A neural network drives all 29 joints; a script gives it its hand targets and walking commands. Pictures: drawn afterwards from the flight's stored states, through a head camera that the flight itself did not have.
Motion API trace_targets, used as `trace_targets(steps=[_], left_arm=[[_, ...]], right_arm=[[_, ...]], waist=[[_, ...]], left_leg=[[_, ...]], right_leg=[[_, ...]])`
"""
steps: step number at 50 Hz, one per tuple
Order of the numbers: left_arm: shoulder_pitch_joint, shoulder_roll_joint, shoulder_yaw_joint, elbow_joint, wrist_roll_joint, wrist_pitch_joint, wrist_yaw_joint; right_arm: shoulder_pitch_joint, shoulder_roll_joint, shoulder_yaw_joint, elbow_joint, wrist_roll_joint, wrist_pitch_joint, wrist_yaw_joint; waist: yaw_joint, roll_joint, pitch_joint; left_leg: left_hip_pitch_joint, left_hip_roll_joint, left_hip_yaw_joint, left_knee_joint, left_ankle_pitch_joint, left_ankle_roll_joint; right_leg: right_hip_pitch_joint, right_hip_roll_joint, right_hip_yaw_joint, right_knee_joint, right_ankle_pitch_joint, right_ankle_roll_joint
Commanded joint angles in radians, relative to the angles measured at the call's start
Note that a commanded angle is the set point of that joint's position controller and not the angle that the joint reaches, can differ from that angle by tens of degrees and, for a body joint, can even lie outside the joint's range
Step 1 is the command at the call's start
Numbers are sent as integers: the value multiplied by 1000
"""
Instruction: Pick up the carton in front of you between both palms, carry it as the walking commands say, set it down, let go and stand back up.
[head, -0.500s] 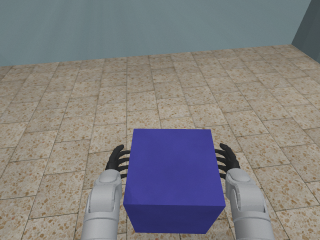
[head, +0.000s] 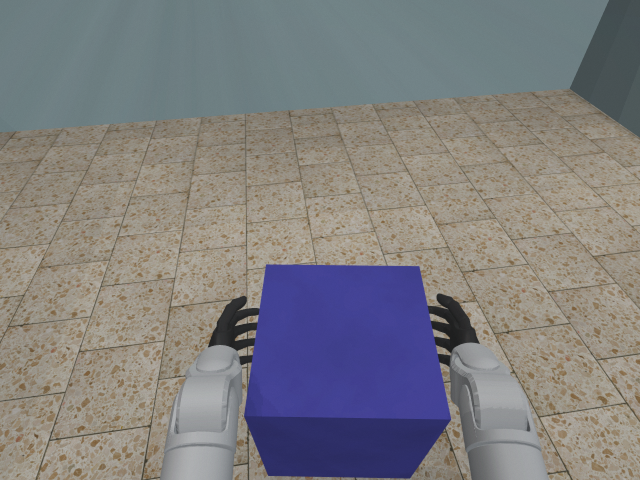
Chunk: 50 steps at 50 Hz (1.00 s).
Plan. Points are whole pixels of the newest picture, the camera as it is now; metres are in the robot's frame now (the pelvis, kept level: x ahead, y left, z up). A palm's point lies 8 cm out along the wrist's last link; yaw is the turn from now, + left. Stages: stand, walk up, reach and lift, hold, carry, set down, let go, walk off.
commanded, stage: hold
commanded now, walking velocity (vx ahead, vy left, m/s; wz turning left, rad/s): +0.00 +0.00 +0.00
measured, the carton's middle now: (340, 375) +0.29 +0.00 -0.05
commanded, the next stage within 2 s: set down in 0.18 s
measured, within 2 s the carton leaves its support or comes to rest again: neither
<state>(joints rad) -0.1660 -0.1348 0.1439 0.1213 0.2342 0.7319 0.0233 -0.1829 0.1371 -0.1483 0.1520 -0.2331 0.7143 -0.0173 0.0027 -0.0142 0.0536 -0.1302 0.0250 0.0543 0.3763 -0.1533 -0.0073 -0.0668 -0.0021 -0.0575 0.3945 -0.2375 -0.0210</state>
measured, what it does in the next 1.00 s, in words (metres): lowers itself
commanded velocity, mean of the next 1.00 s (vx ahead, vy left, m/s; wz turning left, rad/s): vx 0.00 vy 0.00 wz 0.00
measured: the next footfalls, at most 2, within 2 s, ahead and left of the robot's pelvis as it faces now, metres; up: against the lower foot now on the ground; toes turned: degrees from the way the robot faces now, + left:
none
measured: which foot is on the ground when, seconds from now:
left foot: down 0.00-1.00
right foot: down 0.00-1.00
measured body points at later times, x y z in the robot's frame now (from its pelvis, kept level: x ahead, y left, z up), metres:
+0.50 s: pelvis -0.05 +0.02 -0.02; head -0.06 +0.03 +0.43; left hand +0.31 +0.14 +0.01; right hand +0.29 -0.16 +0.02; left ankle +0.04 +0.12 -0.74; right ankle -0.01 -0.10 -0.74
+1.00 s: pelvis -0.05 +0.01 -0.13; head +0.18 +0.01 +0.26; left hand +0.38 +0.14 -0.21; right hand +0.36 -0.16 -0.21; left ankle +0.04 +0.12 -0.74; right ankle -0.01 -0.10 -0.74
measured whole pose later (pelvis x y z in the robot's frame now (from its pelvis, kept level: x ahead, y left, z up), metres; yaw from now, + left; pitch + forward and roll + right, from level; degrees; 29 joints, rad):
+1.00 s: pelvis -0.05 +0.01 -0.13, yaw -4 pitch +33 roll -1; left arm -0.69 -0.07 0.37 0.53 0.21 0.21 0.02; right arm -0.69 0.12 -0.41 0.53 -0.17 0.20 -0.05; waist -0.01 -0.02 -0.06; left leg -1.40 -0.03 -0.02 1.19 -0.36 0.01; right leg -1.35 0.06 0.02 1.21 -0.43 0.00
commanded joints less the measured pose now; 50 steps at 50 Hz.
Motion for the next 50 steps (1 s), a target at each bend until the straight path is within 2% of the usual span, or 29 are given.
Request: trace_targets(steps=[1, 5, 11, 13, 16, 17, 20, 22, 26, 30, 32, 34, 39, 44, 46, 50], left_arm=[[-440, -855, -522, -101, -226, -56, -205], [-453, -861, -490, -63, -205, -50, -204], [-552, -896, -462, 3, -197, -46, -226], [-642, -903, -430, 62, -191, -55, -240], [-818, -956, -362, 205, -172, -89, -268], [-876, -971, -329, 260, -160, -105, -274], [-982, -970, -194, 425, -88, -145, -263], [-995, -909, -75, 515, -23, -166, -237], [-962, -721, 143, 598, 115, -216, -192], [-954, -577, 227, 611, 180, -304, -164], [-961, -570, 214, 609, 178, -363, -156], [-974, -616, 154, 591, 150, -426, -153], [-1057, -784, -105, 526, 35, -575, -171], [-1140, -855, -367, 365, -102, -602, -176], [-1121, -859, -404, 341, -130, -583, -175], [-1075, -855, -366, 412, -115, -527, -197]], right_arm=[[-418, 858, 498, -81, 214, -49, 199], [-452, 861, 484, -49, 214, -47, 212], [-545, 889, 441, 26, 196, -52, 234], [-623, 893, 398, 98, 176, -68, 243], [-796, 912, 313, 245, 132, -113, 272], [-851, 910, 269, 304, 108, -132, 280], [-974, 868, 114, 438, 33, -179, 283], [-996, 822, 8, 511, -21, -195, 266], [-969, 688, -165, 591, -139, -221, 220], [-963, 574, -233, 584, -190, -298, 195], [-976, 577, -211, 566, -168, -352, 190], [-986, 628, -153, 554, -127, -414, 187], [-1036, 786, 78, 520, -10, -566, 189], [-1095, 864, 335, 349, 128, -590, 173], [-1075, 881, 377, 334, 158, -570, 164], [-1039, 907, 344, 394, 145, -515, 169]], waist=[[-3, -5, -307], [8, 5, -251], [0, -1, -183], [-8, -20, -160], [-17, -1, -160], [-19, 2, -162], [-28, 64, -150], [-27, 66, -111], [-5, 15, -83], [6, -9, -158], [7, -10, -229], [5, -3, -333], [-16, 14, -706], [-16, 37, -1254], [-13, 41, -1303], [-2, 25, -1143]], left_leg=[[214, -114, -143, 11, 274, 26], [208, -106, -141, 3, 169, 32], [219, -100, -132, 7, 8, 34], [206, -101, -124, 27, -91, 33], [136, -93, -136, 41, -263, 28], [103, -85, -152, 42, -322, 25], [4, -63, -192, 24, -439, 24], [-27, -66, -182, 48, -434, 31], [-95, -90, -146, 138, -344, 34], [-219, -109, -123, 251, -261, 31], [-287, -120, -120, 313, -174, 35], [-314, -132, -122, 372, -93, 36], [-369, -150, -123, 549, 113, 17], [-373, -163, -117, 732, 342, 3], [-438, -165, -109, 773, 347, -3], [-690, -172, -86, 805, 167, -4]], right_leg=[[23, 67, 176, -46, 369, 11], [-29, 65, 171, -61, 222, 2], [-145, 48, 167, -87, 2, -25], [-186, 37, 164, -92, -119, -44], [-208, 40, 153, -47, -252, -52], [-199, 46, 149, -21, -267, -54], [-172, 73, 134, 68, -238, -43], [-222, 76, 131, 93, -240, -43], [-353, 77, 122, 135, -242, -39], [-500, 90, 106, 228, -190, -17], [-569, 102, 103, 288, -134, -6], [-633, 114, 103, 342, -85, -1], [-745, 145, 106, 499, 91, 17], [-788, 164, 99, 670, 287, 38], [-838, 166, 100, 709, 293, 46], [-951, 168, 98, 754, 165, 58]])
